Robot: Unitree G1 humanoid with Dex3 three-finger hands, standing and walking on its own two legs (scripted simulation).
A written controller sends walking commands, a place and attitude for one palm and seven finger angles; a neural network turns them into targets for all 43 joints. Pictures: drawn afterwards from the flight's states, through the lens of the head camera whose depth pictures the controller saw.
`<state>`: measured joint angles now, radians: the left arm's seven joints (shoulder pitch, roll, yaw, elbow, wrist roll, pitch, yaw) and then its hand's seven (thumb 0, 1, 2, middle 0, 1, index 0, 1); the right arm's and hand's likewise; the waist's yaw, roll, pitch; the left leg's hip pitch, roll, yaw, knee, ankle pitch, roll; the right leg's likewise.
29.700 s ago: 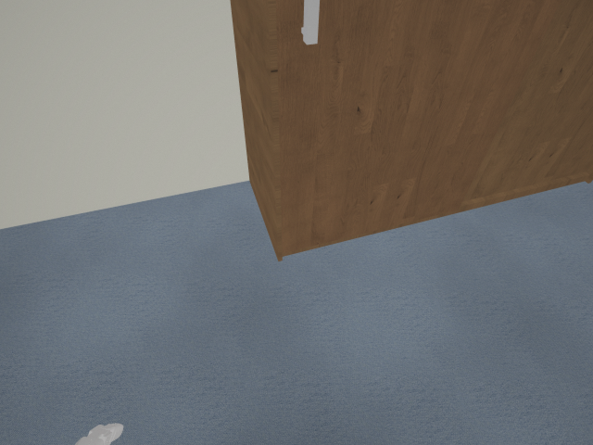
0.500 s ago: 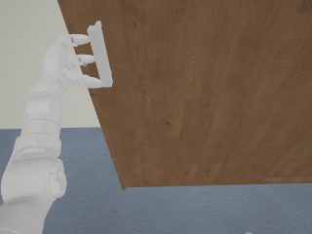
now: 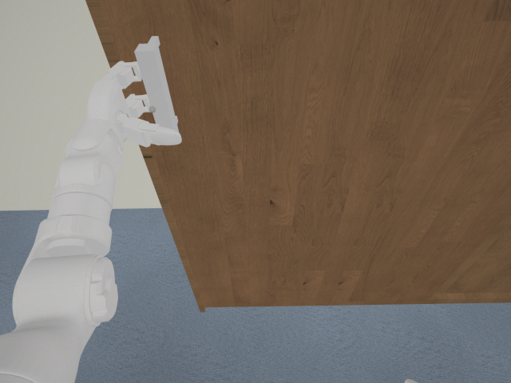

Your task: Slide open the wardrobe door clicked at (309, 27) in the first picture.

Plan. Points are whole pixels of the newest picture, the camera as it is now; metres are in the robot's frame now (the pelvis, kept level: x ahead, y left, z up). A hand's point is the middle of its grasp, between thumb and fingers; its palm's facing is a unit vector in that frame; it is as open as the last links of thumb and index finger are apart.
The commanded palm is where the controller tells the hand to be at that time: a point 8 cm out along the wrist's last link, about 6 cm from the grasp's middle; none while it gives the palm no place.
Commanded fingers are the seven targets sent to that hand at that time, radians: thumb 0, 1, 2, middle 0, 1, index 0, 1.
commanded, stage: slide the fingers in behind the handle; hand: left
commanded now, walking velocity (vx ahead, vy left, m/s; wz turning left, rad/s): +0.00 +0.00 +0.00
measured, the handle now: (162, 92) +0.51 +0.16 +0.22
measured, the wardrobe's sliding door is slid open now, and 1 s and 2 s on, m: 0.00 0.00 0.00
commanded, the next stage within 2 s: grip the handle and tug to test in 0.84 s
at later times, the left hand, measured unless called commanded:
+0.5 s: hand (169, 106) +0.46 +0.14 +0.22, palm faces +0.02 -1.00 +0.01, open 14.0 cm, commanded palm +0.44 +0.19 +0.22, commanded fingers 0.00 -0.50 0.30 -0.30 -1.20 -0.30 -1.20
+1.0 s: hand (166, 108) +0.45 +0.14 +0.23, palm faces +0.02 -1.00 +0.00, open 14.0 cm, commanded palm +0.43 +0.20 +0.22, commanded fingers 0.00 -0.31 0.38 -0.32 -1.23 -0.32 -1.23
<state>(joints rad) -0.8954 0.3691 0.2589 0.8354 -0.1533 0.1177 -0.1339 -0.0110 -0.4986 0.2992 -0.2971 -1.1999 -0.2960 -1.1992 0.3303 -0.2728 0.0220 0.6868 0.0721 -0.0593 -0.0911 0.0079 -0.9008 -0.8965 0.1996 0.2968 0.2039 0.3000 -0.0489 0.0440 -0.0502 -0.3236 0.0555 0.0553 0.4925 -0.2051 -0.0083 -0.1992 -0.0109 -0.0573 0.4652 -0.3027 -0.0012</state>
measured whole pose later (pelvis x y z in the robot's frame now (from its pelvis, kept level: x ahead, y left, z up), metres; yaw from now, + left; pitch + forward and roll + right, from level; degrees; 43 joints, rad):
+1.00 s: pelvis +0.01 +0.00 +0.00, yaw +0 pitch +1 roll +0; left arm -0.86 0.29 0.23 0.73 -0.15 0.16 -0.07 -0.01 -0.49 0.30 -0.30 -1.20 -0.30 -1.20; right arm 0.29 -0.26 0.02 0.69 0.06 -0.03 -0.09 0.01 -0.90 -0.90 0.20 0.30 0.20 0.30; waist -0.04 0.04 -0.05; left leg -0.29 0.05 0.06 0.47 -0.21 -0.01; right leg -0.17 -0.01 -0.05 0.45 -0.30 0.00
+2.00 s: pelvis +0.00 +0.00 +0.00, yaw +0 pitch +2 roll +0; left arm -0.94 0.31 0.23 0.86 -0.14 0.12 -0.09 0.00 0.61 0.83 -0.39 -1.39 -0.39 -1.39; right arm 0.31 -0.26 0.02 0.69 0.06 -0.04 -0.09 0.01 -0.90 -0.90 0.20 0.30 0.20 0.30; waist -0.05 0.04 -0.05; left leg -0.32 0.05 0.05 0.48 -0.20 -0.01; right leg -0.20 -0.01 -0.06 0.46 -0.30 0.00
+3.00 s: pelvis +0.02 +0.00 +0.00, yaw +3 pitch +2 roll +0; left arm -0.85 0.19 0.12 0.56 -0.15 0.27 0.06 -0.02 0.70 0.82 -0.30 -1.40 -0.25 -1.40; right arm 0.24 -0.23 0.02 0.70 0.05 -0.02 -0.07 0.01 -0.90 -0.90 0.20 0.30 0.20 0.30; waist 0.02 0.05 -0.04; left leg -0.30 0.03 0.01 0.49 -0.23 -0.01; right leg -0.15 -0.03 -0.10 0.46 -0.34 0.00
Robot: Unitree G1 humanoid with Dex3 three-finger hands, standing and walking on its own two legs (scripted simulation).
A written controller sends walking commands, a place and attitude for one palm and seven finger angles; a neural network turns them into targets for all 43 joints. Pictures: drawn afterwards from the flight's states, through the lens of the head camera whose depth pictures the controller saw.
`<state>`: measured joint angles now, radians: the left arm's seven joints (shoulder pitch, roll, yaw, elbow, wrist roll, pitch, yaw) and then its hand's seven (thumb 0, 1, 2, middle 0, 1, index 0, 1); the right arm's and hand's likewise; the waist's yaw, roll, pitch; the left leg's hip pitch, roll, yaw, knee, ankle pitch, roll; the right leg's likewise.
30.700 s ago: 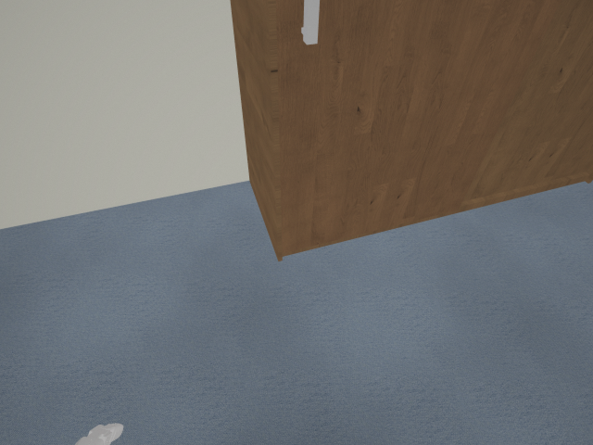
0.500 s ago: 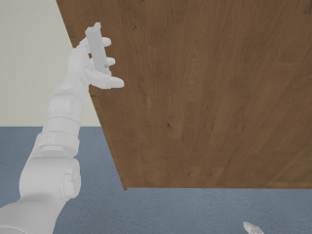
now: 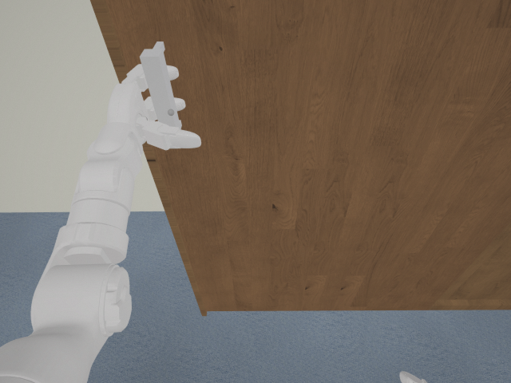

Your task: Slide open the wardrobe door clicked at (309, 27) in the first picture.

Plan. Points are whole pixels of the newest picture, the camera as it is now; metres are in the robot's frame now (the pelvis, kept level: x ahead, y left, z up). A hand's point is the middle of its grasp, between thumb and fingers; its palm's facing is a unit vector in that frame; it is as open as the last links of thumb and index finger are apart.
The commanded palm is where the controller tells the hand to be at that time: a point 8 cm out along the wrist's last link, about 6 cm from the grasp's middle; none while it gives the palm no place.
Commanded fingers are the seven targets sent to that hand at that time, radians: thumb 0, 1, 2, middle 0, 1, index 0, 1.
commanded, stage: grip the handle and tug to test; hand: left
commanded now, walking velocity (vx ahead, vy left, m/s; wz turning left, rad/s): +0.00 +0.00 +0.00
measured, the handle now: (167, 96) +0.51 +0.16 +0.22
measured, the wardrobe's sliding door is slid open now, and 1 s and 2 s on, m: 0.00 0.00 0.00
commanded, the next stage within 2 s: tug the door sideways, standing still in 1.36 s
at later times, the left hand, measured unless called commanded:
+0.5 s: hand (165, 110) +0.45 +0.15 +0.23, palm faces +0.02 -1.00 +0.01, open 7.7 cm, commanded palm +0.43 +0.20 +0.22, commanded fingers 0.00 0.85 0.88 -0.44 -1.39 -0.44 -1.39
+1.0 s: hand (172, 111) +0.45 +0.14 +0.22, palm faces +0.01 -1.00 +0.01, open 6.1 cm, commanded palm +0.43 +0.20 +0.22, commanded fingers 0.00 0.90 0.90 -0.45 -1.40 -0.45 -1.40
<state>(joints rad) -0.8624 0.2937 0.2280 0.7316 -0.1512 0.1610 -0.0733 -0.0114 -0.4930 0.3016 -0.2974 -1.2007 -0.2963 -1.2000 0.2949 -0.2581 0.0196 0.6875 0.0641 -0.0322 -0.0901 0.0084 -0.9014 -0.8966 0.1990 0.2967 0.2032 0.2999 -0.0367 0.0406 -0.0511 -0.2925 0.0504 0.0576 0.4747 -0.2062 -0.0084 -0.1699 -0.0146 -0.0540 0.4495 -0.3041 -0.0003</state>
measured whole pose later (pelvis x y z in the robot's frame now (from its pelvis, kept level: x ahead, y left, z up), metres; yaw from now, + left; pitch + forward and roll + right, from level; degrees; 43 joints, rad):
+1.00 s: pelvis -0.01 +0.00 +0.00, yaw +0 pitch +2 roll +0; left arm -0.94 0.31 0.23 0.86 -0.14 0.12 -0.09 0.00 0.61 0.83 -0.39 -1.39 -0.39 -1.39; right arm 0.31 -0.26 0.02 0.69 0.06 -0.04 -0.09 0.01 -0.90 -0.90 0.20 0.30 0.20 0.30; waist -0.05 0.04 -0.05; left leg -0.32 0.05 0.05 0.48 -0.20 -0.01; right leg -0.20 -0.01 -0.06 0.46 -0.30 0.00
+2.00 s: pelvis +0.02 +0.00 +0.00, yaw +3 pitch +2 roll +0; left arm -0.85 0.19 0.12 0.56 -0.15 0.27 0.06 -0.02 0.70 0.82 -0.30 -1.40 -0.25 -1.40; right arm 0.24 -0.23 0.02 0.70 0.05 -0.02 -0.07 0.01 -0.90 -0.90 0.20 0.30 0.20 0.30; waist 0.02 0.05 -0.04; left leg -0.30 0.03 0.01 0.49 -0.23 -0.01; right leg -0.15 -0.03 -0.10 0.46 -0.34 0.00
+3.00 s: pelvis +0.02 -0.06 -0.01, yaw +3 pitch +1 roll +2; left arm -0.82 0.20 0.09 0.37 -0.09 -0.14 0.11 -0.08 0.65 0.84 -0.45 -1.40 -0.28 -1.40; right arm 0.16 -0.26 -0.02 0.68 0.02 -0.01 -0.11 0.01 -0.90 -0.90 0.20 0.30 0.20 0.30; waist 0.05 -0.01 0.20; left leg -0.35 0.04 0.20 0.59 -0.18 0.00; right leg -0.21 0.02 -0.11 0.62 -0.38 -0.07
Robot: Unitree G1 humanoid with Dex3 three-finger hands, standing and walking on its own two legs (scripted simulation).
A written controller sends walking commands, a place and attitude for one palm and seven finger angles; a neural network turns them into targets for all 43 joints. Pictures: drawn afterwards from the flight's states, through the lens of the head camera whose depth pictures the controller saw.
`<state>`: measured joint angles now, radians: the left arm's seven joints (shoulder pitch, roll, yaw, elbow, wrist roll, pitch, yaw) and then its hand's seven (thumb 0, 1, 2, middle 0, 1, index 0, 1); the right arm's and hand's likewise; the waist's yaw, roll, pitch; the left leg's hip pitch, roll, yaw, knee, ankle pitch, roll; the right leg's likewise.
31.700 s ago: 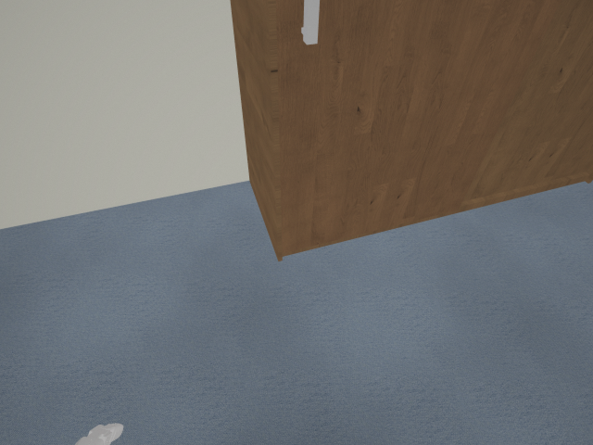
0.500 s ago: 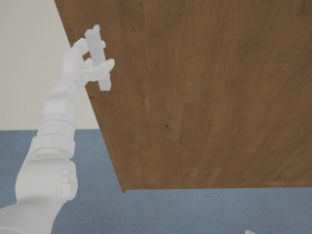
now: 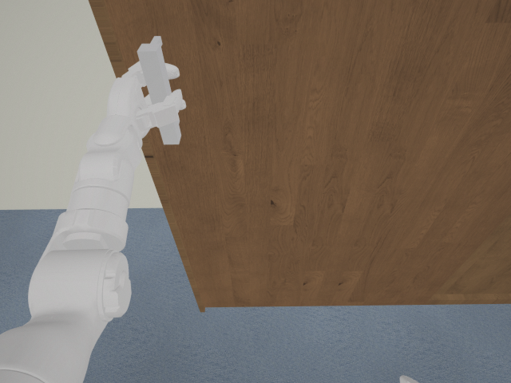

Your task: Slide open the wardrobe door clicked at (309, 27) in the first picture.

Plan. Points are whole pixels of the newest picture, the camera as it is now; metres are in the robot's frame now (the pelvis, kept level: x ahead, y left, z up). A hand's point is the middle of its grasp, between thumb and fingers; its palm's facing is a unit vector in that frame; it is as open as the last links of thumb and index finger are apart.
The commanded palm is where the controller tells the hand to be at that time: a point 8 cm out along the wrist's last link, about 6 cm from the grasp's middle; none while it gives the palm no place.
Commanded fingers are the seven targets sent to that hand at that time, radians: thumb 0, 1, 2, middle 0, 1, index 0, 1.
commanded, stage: grip the handle and tug to test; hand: left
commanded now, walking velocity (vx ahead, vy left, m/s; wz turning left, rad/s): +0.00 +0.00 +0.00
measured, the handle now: (164, 92) +0.51 +0.16 +0.22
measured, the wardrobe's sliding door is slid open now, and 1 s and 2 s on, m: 0.00 0.00 0.05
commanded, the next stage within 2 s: tug the door sideways, standing still in 0.36 s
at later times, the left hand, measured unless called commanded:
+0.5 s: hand (171, 108) +0.46 +0.13 +0.22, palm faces +0.01 -1.00 +0.02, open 6.1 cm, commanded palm +0.43 +0.19 +0.22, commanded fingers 0.00 0.90 0.90 -0.45 -1.40 -0.45 -1.40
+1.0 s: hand (176, 108) +0.46 +0.13 +0.22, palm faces +0.10 -0.99 -0.04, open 6.2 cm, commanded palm +0.43 +0.13 +0.22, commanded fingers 0.00 0.90 0.90 -0.45 -1.40 -0.45 -1.40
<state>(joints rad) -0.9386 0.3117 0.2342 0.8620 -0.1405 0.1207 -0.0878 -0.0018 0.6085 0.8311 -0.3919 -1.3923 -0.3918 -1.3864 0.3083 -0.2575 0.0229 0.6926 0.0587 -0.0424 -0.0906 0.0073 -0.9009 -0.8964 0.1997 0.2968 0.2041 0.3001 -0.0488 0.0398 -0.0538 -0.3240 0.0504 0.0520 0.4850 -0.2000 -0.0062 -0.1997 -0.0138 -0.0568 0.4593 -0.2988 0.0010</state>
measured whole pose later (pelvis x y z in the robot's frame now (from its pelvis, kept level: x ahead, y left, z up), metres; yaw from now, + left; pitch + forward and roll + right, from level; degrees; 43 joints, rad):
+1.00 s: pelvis +0.02 -0.01 +0.00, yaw +3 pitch +2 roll +0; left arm -0.85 0.19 0.12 0.56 -0.15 0.27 0.06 -0.02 0.70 0.82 -0.30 -1.40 -0.25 -1.40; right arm 0.24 -0.23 0.02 0.70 0.05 -0.02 -0.07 0.01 -0.90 -0.90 0.20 0.30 0.20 0.30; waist 0.02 0.05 -0.04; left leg -0.30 0.03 0.01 0.49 -0.23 -0.01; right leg -0.15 -0.03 -0.10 0.46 -0.34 0.00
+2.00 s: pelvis +0.03 -0.06 -0.01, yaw +3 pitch +1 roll +2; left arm -0.82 0.20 0.09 0.37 -0.09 -0.14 0.11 -0.08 0.65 0.84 -0.45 -1.40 -0.28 -1.40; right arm 0.16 -0.26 -0.02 0.68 0.02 -0.01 -0.11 0.01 -0.90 -0.90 0.20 0.30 0.20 0.30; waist 0.05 -0.01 0.20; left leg -0.35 0.04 0.20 0.59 -0.18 0.00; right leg -0.21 0.02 -0.11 0.62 -0.38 -0.07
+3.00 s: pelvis +0.13 -0.32 +0.00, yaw +5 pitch -4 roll -4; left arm -0.51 0.22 0.12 -0.06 -0.07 -0.06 0.12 -0.10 0.67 0.77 -0.45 -1.40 -0.18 -1.23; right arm 0.08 -0.14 0.01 0.53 0.03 -0.13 0.04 0.01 -0.90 -0.90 0.20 0.30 0.20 0.30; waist 0.17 0.08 0.28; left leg -0.13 0.33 0.13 0.51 -0.27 -0.16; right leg -0.35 -0.01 -0.05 0.72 -0.30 0.04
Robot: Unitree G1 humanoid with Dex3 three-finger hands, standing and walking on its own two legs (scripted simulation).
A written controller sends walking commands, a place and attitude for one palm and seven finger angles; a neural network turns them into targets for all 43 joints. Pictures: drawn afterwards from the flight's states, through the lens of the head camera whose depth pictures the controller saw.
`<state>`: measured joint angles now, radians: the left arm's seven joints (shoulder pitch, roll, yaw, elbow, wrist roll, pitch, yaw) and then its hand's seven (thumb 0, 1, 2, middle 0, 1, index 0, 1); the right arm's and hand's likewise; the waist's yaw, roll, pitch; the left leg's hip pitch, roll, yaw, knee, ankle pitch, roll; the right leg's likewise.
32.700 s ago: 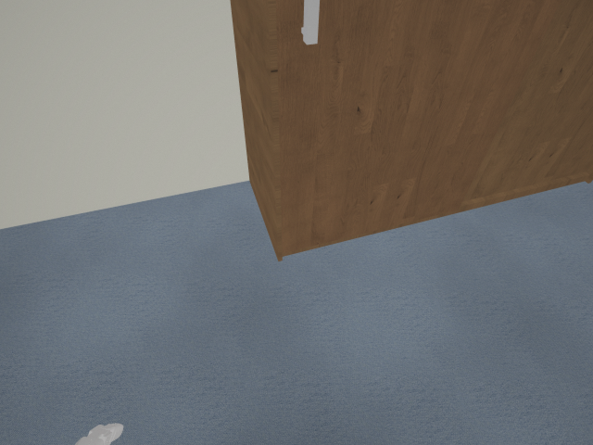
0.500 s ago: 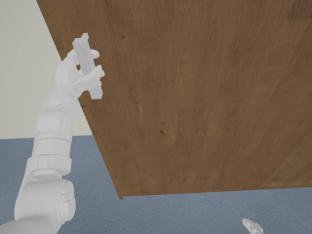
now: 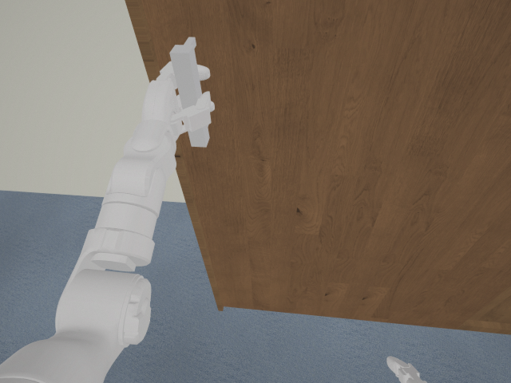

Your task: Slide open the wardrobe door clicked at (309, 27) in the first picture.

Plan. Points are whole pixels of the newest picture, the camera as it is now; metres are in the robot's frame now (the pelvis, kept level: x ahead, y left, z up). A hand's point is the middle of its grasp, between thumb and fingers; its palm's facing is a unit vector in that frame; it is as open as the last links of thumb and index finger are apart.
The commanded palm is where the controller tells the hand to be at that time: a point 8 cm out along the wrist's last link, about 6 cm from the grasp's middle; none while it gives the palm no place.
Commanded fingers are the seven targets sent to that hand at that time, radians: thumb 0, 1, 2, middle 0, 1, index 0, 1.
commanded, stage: tug the door sideways, standing still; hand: left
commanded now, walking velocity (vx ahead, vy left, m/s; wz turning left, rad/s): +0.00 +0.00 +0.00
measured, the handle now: (195, 94) +0.50 +0.13 +0.22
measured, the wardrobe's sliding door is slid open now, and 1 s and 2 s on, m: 0.00 0.05 0.22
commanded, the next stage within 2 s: step sideways, sliding the door along in 0.30 s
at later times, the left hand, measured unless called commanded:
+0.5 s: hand (224, 114) +0.44 +0.08 +0.22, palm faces +0.00 -1.00 -0.09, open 6.4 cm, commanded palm +0.42 +0.11 +0.22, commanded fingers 0.00 0.90 0.90 -0.45 -1.40 -0.45 -1.40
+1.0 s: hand (234, 115) +0.45 +0.07 +0.21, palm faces +0.10 -0.99 -0.05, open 6.2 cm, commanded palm +0.44 +0.08 +0.21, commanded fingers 0.00 0.90 0.90 -0.45 -1.40 -0.45 -1.40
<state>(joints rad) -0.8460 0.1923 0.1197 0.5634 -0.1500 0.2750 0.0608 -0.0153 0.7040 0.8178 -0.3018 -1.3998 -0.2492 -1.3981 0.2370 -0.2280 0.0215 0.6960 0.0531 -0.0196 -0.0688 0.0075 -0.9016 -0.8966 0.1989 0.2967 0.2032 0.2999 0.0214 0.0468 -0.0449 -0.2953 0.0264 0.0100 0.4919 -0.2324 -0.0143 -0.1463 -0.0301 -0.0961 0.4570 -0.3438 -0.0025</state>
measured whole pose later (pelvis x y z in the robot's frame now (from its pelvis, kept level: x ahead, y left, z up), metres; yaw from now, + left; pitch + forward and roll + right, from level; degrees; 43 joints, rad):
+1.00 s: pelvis +0.00 -0.06 -0.01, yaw +0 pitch +1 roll +2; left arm -0.82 0.20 0.09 0.37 -0.09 -0.14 0.11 -0.08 0.65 0.84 -0.45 -1.40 -0.28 -1.40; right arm 0.16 -0.26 -0.02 0.68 0.02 -0.01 -0.11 0.01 -0.90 -0.90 0.20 0.30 0.20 0.30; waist 0.05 -0.01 0.20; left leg -0.35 0.04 0.20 0.59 -0.18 0.00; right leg -0.21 0.02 -0.11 0.62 -0.38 -0.07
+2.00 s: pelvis +0.09 -0.32 +0.00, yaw +2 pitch -4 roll -4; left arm -0.51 0.22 0.12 -0.06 -0.07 -0.06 0.12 -0.10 0.67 0.77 -0.45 -1.40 -0.18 -1.23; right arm 0.08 -0.14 0.01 0.53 0.03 -0.13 0.04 0.01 -0.90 -0.90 0.20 0.30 0.20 0.30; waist 0.17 0.08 0.28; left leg -0.13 0.33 0.13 0.51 -0.27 -0.16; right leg -0.35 -0.01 -0.05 0.72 -0.30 0.04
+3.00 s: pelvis +0.00 -0.58 -0.01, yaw -1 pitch +0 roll -2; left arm -0.68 0.28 0.17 0.08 -0.06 0.01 0.18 -0.06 0.67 0.77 -0.46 -1.40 -0.16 -1.17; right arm 0.09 -0.28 -0.08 0.65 0.06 -0.04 -0.03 0.01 -0.91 -0.90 0.19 0.30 0.20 0.30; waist 0.07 0.00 0.23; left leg -0.29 0.06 0.11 0.65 -0.35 0.04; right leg -0.46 0.00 -0.07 0.82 -0.38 -0.01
